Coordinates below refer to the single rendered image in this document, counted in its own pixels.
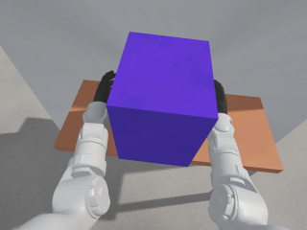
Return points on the carton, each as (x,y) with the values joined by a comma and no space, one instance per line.
(162,104)

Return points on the robot left forearm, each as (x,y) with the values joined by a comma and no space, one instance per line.
(90,150)

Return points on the robot left upper arm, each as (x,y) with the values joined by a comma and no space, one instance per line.
(77,205)

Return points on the robot right upper arm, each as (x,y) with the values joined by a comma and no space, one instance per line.
(236,208)

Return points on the robot right forearm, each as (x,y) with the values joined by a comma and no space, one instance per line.
(224,156)

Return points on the table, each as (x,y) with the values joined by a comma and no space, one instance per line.
(252,132)

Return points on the robot right hand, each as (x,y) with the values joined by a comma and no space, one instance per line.
(220,98)

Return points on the robot left hand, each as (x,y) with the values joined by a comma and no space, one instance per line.
(103,90)

